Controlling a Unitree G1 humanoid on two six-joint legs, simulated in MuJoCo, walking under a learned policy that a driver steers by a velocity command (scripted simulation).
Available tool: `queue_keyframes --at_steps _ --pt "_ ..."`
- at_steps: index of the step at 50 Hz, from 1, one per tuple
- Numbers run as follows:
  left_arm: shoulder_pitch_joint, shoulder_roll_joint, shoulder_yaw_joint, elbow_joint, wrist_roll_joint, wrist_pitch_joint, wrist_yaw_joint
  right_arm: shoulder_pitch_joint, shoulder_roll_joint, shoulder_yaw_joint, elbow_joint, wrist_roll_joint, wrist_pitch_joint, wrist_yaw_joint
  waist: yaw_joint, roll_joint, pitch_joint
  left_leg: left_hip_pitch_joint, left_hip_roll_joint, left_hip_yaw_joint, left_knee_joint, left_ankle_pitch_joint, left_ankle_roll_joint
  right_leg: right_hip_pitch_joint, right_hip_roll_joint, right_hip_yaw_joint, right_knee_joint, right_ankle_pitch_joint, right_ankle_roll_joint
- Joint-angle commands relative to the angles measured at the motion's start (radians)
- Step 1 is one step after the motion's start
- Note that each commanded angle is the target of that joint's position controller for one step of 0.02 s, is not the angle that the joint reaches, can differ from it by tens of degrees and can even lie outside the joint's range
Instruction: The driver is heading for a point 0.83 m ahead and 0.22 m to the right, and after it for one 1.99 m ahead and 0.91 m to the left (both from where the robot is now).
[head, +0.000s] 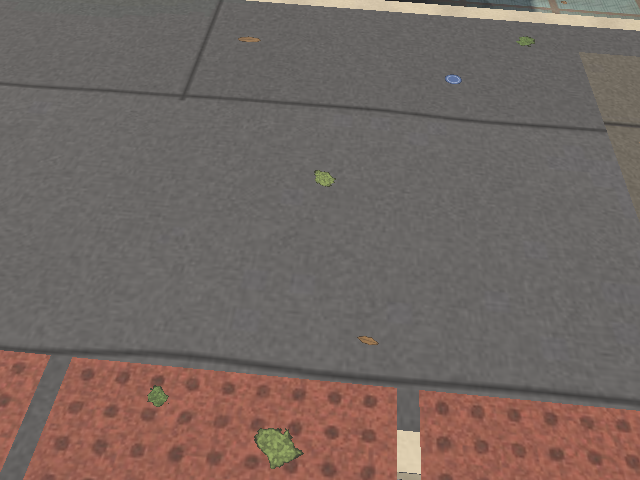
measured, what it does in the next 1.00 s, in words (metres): walks ahead: right foot, then left foot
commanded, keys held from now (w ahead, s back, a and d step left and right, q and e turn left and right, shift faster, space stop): w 0.70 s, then w+e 0.30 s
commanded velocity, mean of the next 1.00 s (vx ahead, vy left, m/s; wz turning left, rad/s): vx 0.50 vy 0.00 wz -0.08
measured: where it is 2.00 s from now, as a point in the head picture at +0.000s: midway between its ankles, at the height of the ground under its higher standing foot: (368, 294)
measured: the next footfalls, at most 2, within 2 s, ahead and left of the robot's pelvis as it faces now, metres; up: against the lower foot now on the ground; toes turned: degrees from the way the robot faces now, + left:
right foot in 0.30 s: +0.33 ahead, -0.16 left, +0.00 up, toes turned -2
left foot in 0.84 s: +0.60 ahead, +0.09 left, +0.00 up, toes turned -2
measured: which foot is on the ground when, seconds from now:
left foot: down 0.00-0.30, up 0.32-0.82, down 0.84-1.00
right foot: up 0.00-0.28, down 0.30-0.84, up 0.86-1.00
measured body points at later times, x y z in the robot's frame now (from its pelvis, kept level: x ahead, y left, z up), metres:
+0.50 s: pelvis +0.26 -0.07 +0.00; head +0.28 -0.08 +0.45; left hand +0.35 +0.20 -0.11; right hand +0.37 -0.35 -0.13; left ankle +0.26 +0.09 -0.66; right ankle +0.29 -0.15 -0.75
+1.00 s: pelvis +0.51 -0.01 -0.01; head +0.54 +0.01 +0.44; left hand +0.60 +0.27 -0.14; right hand +0.61 -0.28 -0.11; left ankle +0.56 +0.09 -0.75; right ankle +0.44 -0.15 -0.66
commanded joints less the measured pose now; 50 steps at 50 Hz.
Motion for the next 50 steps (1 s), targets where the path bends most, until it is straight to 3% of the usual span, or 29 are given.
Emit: queue_keyframes --at_steps 1,5,9,12,13,14,15,16,17,18,19,20,22,25,28,32,37,40,41,42,43,44,45,46,47,48,50 --pt "-0.012 0.027 0.006 -0.062 0.004 -0.006 0.0 -0.038 -0.14 -0.031 -0.052 0.004 -0.014 -0.014 0.03 0.1 0.025 0.01 0.264 -0.174 -0.15 0.274 0.167 -0.054 -0.022 0.012 -0.131 0.156 0.01" --pt "-0.152 0.008 -0.004 -0.101 -0.004 -0.018 -0.017 0.029 -0.166 -0.033 -0.015 0.014 -0.003 -0.023 -0.026 0.1 0.052 0.051 0.255 -0.133 -0.147 0.212 0.137 -0.013 0.015 -0.02 -0.349 0.287 -0.002" --pt "-0.253 0.018 -0.004 -0.151 -0.014 -0.029 -0.041 0.087 -0.178 -0.034 0.027 0.019 0.015 -0.027 -0.053 0.108 0.08 0.168 0.308 -0.156 -0.093 0.202 0.127 -0.034 0.037 -0.023 -0.448 0.219 -0.029" --pt "-0.221 0.043 0.004 -0.157 -0.012 -0.036 -0.053 0.075 -0.196 -0.041 0.04 0.021 0.029 -0.034 -0.016 0.133 0.053 0.225 0.329 -0.163 -0.015 0.333 0.099 0.058 0.068 -0.043 -0.498 0.112 -0.068" --pt "-0.154 0.062 0.014 -0.142 -0.009 -0.038 -0.051 0.054 -0.205 -0.042 0.038 0.021 0.033 -0.035 0.028 0.14 0.012 0.219 0.31 -0.141 0.063 0.487 0.084 0.172 0.099 -0.072 -0.523 0.101 -0.088" --pt "-0.012 0.101 0.037 -0.098 -0.005 -0.037 -0.043 0.044 -0.192 -0.036 0.035 0.017 0.037 -0.037 0.096 0.123 -0.079 0.179 0.258 -0.101 0.228 0.604 0.06 0.375 0.124 -0.093 -0.538 0.124 -0.117" --pt "0.175 0.173 0.059 -0.062 0.004 -0.034 -0.031 0.041 -0.153 -0.018 0.01 -0.001 0.034 -0.039 0.164 0.043 -0.229 -0.008 0.203 -0.055 0.512 0.419 0.023 0.687 -0.025 0.062 -0.496 0.201 -0.18" --pt "0.245 0.256 0.077 -0.045 0.013 -0.029 -0.031 0.172 -0.027 0.02 -0.001 0.001 0.011 -0.03 0.116 -0.225 -0.363 -0.432 0.024 -0.032 0.888 -0.184 -0.049 1.054 -0.259 0.53 -0.58 0.021 -0.34" --pt "0.264 0.161 0.054 -0.044 0.002 -0.025 -0.031 0.139 -0.108 0.003 0.018 0.016 -0.01 -0.023 0.147 -0.176 -0.386 -0.552 0.041 -0.17 1.017 -0.401 -0.041 1.064 -0.275 0.687 -0.684 -0.082 -0.337" --pt "0.188 0.127 0.039 -0.052 -0.002 -0.024 -0.029 0.041 -0.169 -0.016 -0.012 0.039 -0.019 -0.018 0.137 -0.108 -0.222 -0.621 0.093 -0.156 1.045 -0.335 -0.032 0.933 -0.242 0.537 -0.701 -0.073 -0.289" --pt "0.115 0.108 0.032 -0.063 -0.001 -0.022 -0.028 -0.023 -0.159 -0.013 -0.028 0.036 -0.021 -0.022 0.108 -0.025 -0.133 -0.596 0.144 -0.124 0.998 -0.243 -0.032 0.783 -0.201 0.41 -0.72 0.012 -0.262" --pt "0.065 0.085 0.026 -0.065 0.004 -0.022 -0.033 -0.056 -0.147 -0.016 -0.034 0.02 -0.016 -0.026 0.078 0.01 -0.066 -0.56 0.172 -0.11 0.935 -0.188 -0.039 0.655 -0.161 0.328 -0.753 0.098 -0.251" --pt "0.028 0.06 0.02 -0.063 0.011 -0.033 -0.039 -0.014 -0.115 -0.018 -0.022 0.014 0.008 -0.03 0.025 -0.029 -0.046 -0.45 0.204 -0.113 0.866 -0.125 -0.049 0.527 -0.112 0.237 -0.817 0.156 -0.242" --pt "0.046 0.084 0.029 -0.035 0.006 -0.046 -0.035 -0.033 -0.087 -0.016 -0.026 0.007 0.031 -0.037 0.01 -0.02 -0.013 -0.463 0.212 -0.1 0.779 -0.052 -0.072 0.474 -0.1 0.155 -0.872 0.221 -0.261" --pt "0.089 0.1 0.034 -0.006 0.003 -0.037 -0.02 -0.14 -0.078 -0.015 -0.055 0.002 0.028 -0.037 0.038 -0.006 0.02 -0.53 0.217 -0.099 0.614 0.098 -0.086 0.507 -0.089 0.106 -0.897 0.219 -0.246" --pt "0.139 0.121 0.038 0.027 -0.006 -0.027 -0.009 -0.267 -0.059 -0.007 -0.084 0.007 0.015 -0.024 0.084 -0.009 0.048 -0.499 0.185 -0.071 0.396 0.242 -0.083 0.54 -0.072 0.049 -0.901 0.185 -0.215" --pt "0.208 0.132 0.043 0.079 -0.017 -0.005 -0.003 -0.393 -0.068 -0.006 -0.138 0.018 -0.001 0.002 0.117 -0.012 0.085 -0.486 0.154 -0.068 0.26 0.18 -0.063 0.64 -0.123 0.081 -0.838 0.175 -0.207" --pt "0.177 0.157 0.052 0.082 -0.022 0.008 0.005 -0.326 -0.107 -0.02 -0.128 0.016 -0.017 0.009 0.06 -0.037 0.05 -0.343 0.121 -0.056 0.197 0.091 -0.036 0.66 -0.137 0.123 -0.747 0.259 -0.183" --pt "0.157 0.154 0.05 0.079 -0.022 0.012 0.007 -0.232 -0.132 -0.036 -0.099 0.013 -0.021 0.003 0.004 -0.031 -0.001 -0.198 0.096 -0.032 0.161 0.086 -0.019 0.637 -0.101 0.103 -0.647 0.371 -0.162" --pt "0.155 0.113 0.035 0.071 -0.012 0.011 0.006 -0.072 -0.187 -0.061 -0.057 0.005 -0.023 -0.007 -0.061 -0.001 -0.119 0.055 0.137 -0.063 0.185 0.112 0.016 0.541 -0.037 0.059 -0.445 0.372 -0.128" --pt "0.193 0.03 0.007 0.043 0.018 0.003 0.005 0.091 -0.276 -0.082 -0.04 -0.009 -0.019 -0.018 -0.092 0.176 -0.293 0.397 0.372 -0.314 0.225 0.133 0.094 0.279 0.068 -0.005 -0.09 0.037 -0.076" --pt "0.288 -0.028 -0.008 0.039 -0.015 -0.015 0.002 0.122 -0.285 -0.082 -0.023 -0.011 -0.009 -0.012 -0.055 0.401 -0.384 0.571 0.508 -0.705 0.068 -0.107 0.198 -0.015 0.175 0.037 0.154 -0.425 -0.042" --pt "0.215 0.091 0.022 0.05 -0.043 -0.021 0.004 0.086 -0.19 -0.059 -0.032 -0.003 -0.009 -0.013 -0.08 0.252 -0.265 0.466 0.473 -0.657 0.016 -0.243 0.157 -0.099 0.114 0.111 0.257 -0.381 -0.047" --pt "0.137 0.12 0.033 0.025 -0.048 -0.019 0.005 0.01 -0.149 -0.045 -0.04 0.004 -0.011 -0.015 -0.064 0.199 -0.143 0.333 0.447 -0.514 -0.004 -0.224 0.119 -0.127 0.072 0.089 0.256 -0.281 -0.055" --pt "0.111 0.106 0.035 0.025 -0.037 -0.012 0.009 -0.063 -0.117 -0.033 -0.045 0.001 -0.013 -0.013 -0.029 0.143 -0.081 0.207 0.406 -0.411 -0.037 -0.14 0.101 -0.081 0.032 0.076 0.224 -0.197 -0.049" --pt "0.111 0.089 0.039 0.024 -0.027 -0.002 0.009 -0.11 -0.095 -0.028 -0.043 -0.003 -0.016 -0.012 0.001 0.161 -0.036 0.116 0.373 -0.326 -0.072 -0.076 0.093 -0.039 0.004 0.078 0.176 -0.138 -0.043" --pt "0.14 0.05 0.04 0.032 -0.031 0.022 0.005 -0.147 -0.08 -0.029 -0.032 -0.012 -0.027 -0.013 0.036 0.177 -0.009 0.025 0.336 -0.201 -0.125 0.023 0.086 0.037 -0.016 0.07 0.152 -0.079 -0.035"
